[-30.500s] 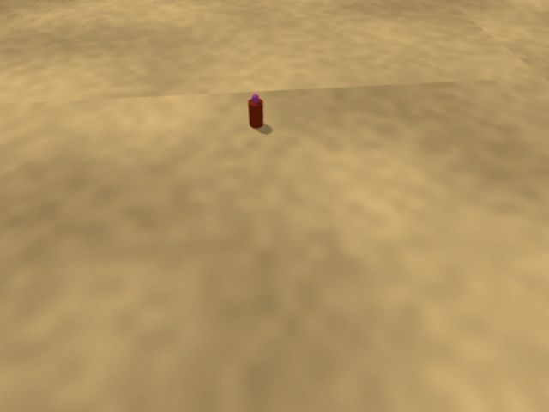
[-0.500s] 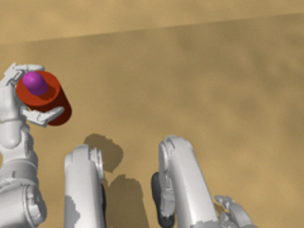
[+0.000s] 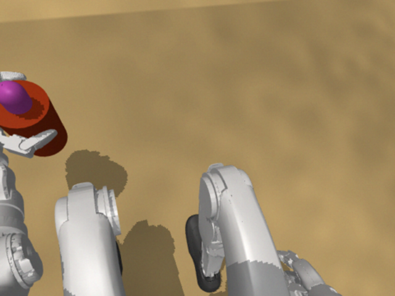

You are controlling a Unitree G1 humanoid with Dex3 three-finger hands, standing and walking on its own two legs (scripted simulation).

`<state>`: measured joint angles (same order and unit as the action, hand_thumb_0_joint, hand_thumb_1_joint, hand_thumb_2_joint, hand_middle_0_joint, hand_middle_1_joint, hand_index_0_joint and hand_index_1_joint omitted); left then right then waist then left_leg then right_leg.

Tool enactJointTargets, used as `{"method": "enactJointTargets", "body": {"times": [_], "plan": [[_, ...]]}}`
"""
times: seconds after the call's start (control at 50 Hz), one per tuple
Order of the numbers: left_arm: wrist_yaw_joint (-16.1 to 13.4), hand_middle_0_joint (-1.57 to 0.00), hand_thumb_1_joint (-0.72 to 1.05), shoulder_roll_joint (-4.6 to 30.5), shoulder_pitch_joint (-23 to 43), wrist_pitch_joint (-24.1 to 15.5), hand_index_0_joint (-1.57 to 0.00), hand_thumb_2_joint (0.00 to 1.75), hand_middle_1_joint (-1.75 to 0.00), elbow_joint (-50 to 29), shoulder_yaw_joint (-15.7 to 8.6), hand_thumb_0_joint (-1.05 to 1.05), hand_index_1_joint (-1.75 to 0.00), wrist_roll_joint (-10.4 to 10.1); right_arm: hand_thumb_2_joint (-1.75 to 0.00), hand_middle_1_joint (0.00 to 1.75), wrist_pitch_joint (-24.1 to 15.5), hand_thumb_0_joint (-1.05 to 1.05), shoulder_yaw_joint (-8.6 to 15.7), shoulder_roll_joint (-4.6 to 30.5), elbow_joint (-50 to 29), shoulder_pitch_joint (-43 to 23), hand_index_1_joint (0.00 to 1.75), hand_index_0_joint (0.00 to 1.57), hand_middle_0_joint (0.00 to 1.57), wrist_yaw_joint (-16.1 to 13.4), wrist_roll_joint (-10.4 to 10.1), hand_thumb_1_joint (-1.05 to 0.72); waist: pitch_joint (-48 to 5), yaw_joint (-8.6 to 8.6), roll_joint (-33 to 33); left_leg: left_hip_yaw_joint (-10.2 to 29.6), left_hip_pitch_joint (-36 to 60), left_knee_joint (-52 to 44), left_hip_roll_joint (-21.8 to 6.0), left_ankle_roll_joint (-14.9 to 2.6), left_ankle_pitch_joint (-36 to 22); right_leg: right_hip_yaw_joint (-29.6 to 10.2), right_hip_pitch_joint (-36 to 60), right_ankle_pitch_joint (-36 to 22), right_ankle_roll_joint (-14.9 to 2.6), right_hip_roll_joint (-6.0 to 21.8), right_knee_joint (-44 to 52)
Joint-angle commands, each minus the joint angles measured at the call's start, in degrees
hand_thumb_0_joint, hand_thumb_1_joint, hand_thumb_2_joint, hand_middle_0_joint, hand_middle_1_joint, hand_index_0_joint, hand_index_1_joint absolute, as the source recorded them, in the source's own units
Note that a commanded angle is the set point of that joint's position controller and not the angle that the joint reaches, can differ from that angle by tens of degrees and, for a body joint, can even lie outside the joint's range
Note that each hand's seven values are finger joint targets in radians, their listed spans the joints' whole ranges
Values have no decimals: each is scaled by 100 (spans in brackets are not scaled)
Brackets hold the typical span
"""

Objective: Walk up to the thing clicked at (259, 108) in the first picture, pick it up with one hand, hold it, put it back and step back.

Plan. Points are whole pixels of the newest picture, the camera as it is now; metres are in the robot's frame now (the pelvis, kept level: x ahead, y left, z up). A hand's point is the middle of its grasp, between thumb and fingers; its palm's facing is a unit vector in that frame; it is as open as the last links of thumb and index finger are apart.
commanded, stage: crouch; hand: left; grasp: from the side
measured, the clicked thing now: (29, 117) +0.46 +0.25 -0.09
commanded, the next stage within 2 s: lower in 0.14 s
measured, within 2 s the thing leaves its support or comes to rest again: rests again in 1.94 s
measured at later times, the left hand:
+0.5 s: hand (39, 120) +0.47 +0.25 -0.14, palm faces +0.18 -0.98 -0.04, open 11.6 cm
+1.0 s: hand (45, 126) +0.47 +0.25 -0.18, palm faces +0.19 -0.98 -0.03, open 11.6 cm
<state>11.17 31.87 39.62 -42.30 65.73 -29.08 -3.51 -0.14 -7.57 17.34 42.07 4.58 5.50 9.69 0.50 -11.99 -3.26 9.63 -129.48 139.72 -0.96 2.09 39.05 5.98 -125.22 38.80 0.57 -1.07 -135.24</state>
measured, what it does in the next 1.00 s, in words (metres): stands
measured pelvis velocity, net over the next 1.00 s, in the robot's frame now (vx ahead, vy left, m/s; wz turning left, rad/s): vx -0.01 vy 0.01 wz -0.10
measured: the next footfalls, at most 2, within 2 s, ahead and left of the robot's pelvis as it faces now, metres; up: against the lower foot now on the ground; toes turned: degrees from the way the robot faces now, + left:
none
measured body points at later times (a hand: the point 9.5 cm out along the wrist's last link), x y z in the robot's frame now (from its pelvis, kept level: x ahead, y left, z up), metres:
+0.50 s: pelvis +0.00 +0.01 -0.02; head +0.24 +0.10 +0.35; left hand +0.45 +0.30 -0.13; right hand +0.09 -0.27 -0.11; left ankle +0.08 +0.13 -0.29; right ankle +0.10 -0.12 -0.29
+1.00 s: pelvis -0.01 +0.01 -0.03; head +0.25 +0.13 +0.32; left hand +0.46 +0.30 -0.18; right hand +0.09 -0.27 -0.09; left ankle +0.08 +0.13 -0.29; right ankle +0.10 -0.12 -0.29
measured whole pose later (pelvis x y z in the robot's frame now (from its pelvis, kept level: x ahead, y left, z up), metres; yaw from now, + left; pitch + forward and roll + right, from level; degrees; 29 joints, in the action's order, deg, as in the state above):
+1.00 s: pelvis -0.01 +0.01 -0.03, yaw -6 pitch +18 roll -14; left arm 5.7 45.5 41.9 -52.1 79.1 -30.8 -2.9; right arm 1.3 -22.7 21.0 35.4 -4.7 7.1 17.1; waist 14.0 -16.8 -11.3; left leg 17.7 -128.7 148.8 -0.5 1.8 39.7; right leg 12.0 -121.4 36.8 2.8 -3.3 -138.1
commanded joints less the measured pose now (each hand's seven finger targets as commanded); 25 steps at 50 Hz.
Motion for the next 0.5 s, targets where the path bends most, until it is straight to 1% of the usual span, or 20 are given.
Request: {"method": "enactJointTargets", "body": {"times": [0.0, 0.04, 0.06, 0.08, 0.1, 0.12, 0.16, 0.18, 0.2, 0.22, 0.26, 0.28, 0.32, 0.36, 0.38, 0.4, 0.42, 0.44, 0.46, 0.48], "plan": [[27, -119, 3, 1645, 2505, -744, -119, 120, -133, -1758, -197, 0, -134, -288, -91, 30, -5, 0, 323, 1516, -127, 850, 30, 20, 20, -75, 29, -93, -4196, -92, 2145, -404, 2884, -1436, -25, -172, -938, 293, 2073, -1241, -234, -197, 1278], [38, -117, 3, 1514, 2477, -742, -118, 119, -133, -1603, -37, 0, -133, -287, -91, 30, 19, 0, 287, 1486, -92, 857, 30, 20, 20, -65, 41, -93, -4175, -151, 1949, -424, 2704, -1319, -14, -206, -876, 277, 2200, -1242, -206, -209, 1300], [18, -120, 5, 1475, 2471, -750, -120, 120, -135, -1582, -46, 0, -135, -276, -91, 30, 17, 0, 276, 1531, -145, 819, 30, 20, 20, -55, 45, -93, -4105, -182, 1917, -371, 2735, -1346, -15, -189, -961, 329, 2139, -1304, -214, -197, 1244], [1, -119, 4, 1508, 2446, -768, -120, 121, -135, -1586, -46, 0, -135, -275, -91, 30, 22, 0, 246, 1532, -52, 878, 30, 20, 20, -42, 71, -93, -4178, -150, 1970, -370, 2820, -1307, -19, -179, -1073, 329, 2200, -1389, -210, -210, 1231], [-34, -120, 3, 1684, 2519, -790, -121, 120, -135, -1636, -131, 0, -135, -275, -91, 30, 28, 0, 228, 1543, -94, 772, 30, 20, 20, -42, 75, -92, -4096, -111, 1993, -369, 2691, -1268, -19, -187, -967, 321, 2128, -1296, -214, -215, 1200], [-44, -119, 3, 1526, 2446, -777, -120, 121, -135, -1540, -76, 0, -136, -289, -91, 30, 40, 0, 212, 1556, -109, 797, 30, 20, 20, -29, 80, -92, -4067, -160, 2003, -345, 2796, -1294, -18, -184, -1012, 362, 2123, -1330, -209, -205, 1209], [-89, -121, 7, 1663, 2503, -817, -122, 121, -135, -1679, -148, 0, -136, -283, -91, 30, 61, 0, 169, 1593, -155, 719, 30, 20, 20, -24, 92, -92, -4036, -123, 2168, -297, 2906, -1347, -29, -144, -1033, 414, 2019, -1310, -232, -198, 1123], [-104, -121, 3, 1821, 2492, -837, -121, 121, -136, -1687, -218, 0, -136, -257, -91, 30, 77, 0, 179, 1622, -151, 713, 30, 20, 20, -20, 98, -93, -4040, -71, 2236, -289, 2951, -1355, -35, -131, -1015, 416, 1951, -1266, -252, -212, 1099], [-126, -121, 5, 1873, 2435, -846, -122, 122, -136, -1677, -237, 0, -137, -237, -91, 30, 103, 0, 136, 1633, -212, 676, 30, 20, 20, -24, 116, -92, -4074, -112, 2289, -267, 3003, -1334, -44, -129, -1100, 434, 2005, -1344, -243, -211, 1089], [-141, -120, 9, 1847, 2428, -860, -121, 122, -135, -1713, -225, 0, -135, -227, -91, 30, 99, 0, 136, 1653, -235, 637, 30, 20, 20, -19, 125, -92, -4018, -102, 2322, -256, 3003, -1345, -45, -131, -1047, 439, 1938, -1295, -249, -205, 1075], [-208, -124, 3, 1902, 2492, -905, -126, 122, -141, -1728, -297, 0, -141, -244, -91, 30, 112, 0, 57, 1646, -317, 586, 30, 20, 20, -4, 149, -93, -3995, -175, 2323, -241, 2858, -1309, -44, -130, -1014, 457, 2123, -1327, -234, -207, 1064], [-256, -125, 1, 1939, 2357, -910, -126, 121, -141, -1439, -367, 0, -141, -242, -91, 30, 115, 0, 35, 1643, -327, 552, 30, 20, 20, 4, 154, -93, -3872, -143, 2201, -259, 2656, -1247, -40, -148, -991, 437, 2154, -1317, -226, -222, 1049], [-256, -125, 0, 1554, 2350, -944, -126, 123, -141, -983, -121, 0, -142, -270, -91, 30, 118, 0, -65, 1652, -309, 468, 30, 20, 20, 22, 191, -93, -3464, -368, 1985, -201, 2553, -1174, -58, -172, -817, 506, 1940, -1195, -207, -234, 1079], [-272, -125, 0, 1731, 2337, -1046, -126, 124, -141, -780, -243, 0, -142, -274, -91, 30, 143, 0, -149, 1688, -279, 479, 30, 20, 20, 18, 241, -93, -3347, -395, 1805, -209, 2415, -1040, -59, -198, -741, 520, 2064, -1175, -175, -266, 1148], [-275, -124, 2, 1776, 2371, -1101, -125, 123, -141, -718, -112, 0, -141, -215, -91, 30, 149, 0, -202, 1700, -267, 422, 30, 20, 20, 29, 264, -92, -3204, -442, 1861, -191, 2335, -1042, -64, -194, -652, 545, 2028, -1082, -173, -262, 1110], [-326, -125, 4, 2186, 2403, -1176, -126, 123, -141, -861, -391, 0, -141, -154, -91, 30, 136, 0, -208, 1757, -367, 377, 30, 20, 20, 33, 301, -92, -3373, -347, 1852, -199, 2359, -998, -74, -198, -747, 544, 2185, -1163, -167, -282, 1098], [-299, -125, 4, 2278, 2326, -1229, -127, 122, -141, -827, -362, 0, -141, -106, -91, 30, 146, 0, -265, 1781, -370, 346, 30, 20, 20, 31, 338, -93, -3465, -403, 1923, -167, 2487, -970, -86, -194, -844, 553, 2271, -1262, -153, -277, 1074], [-314, -124, 5, 2311, 2336, -1274, -125, 122, -140, -830, -334, 0, -140, -70, -91, 30, 149, 0, -289, 1784, -394, 313, 30, 20, 20, 44, 363, -92, -3509, -397, 1992, -183, 2500, -930, -101, -184, -978, 531, 2354, -1370, -162, -293, 1015], [-310, -126, 5, 2416, 2340, -1329, -128, 122, -141, -888, -384, 0, -141, -55, -91, 30, 154, 0, -320, 1809, -459, 240, 30, 20, 20, 44, 384, -92, -3559, -410, 1958, -149, 2495, -930, -103, -185, -926, 552, 2356, -1327, -161, -299, 1016], [-304, -125, 4, 2325, 2372, -1365, -126, 121, -141, -912, -298, 0, -140, -74, -91, 30, 155, 0, -357, 1817, -401, 253, 30, 20, 20, 53, 407, -93, -3541, -457, 2127, -127, 2628, -939, -121, -157, -1002, 572, 2325, -1381, -173, -293, 969]]}}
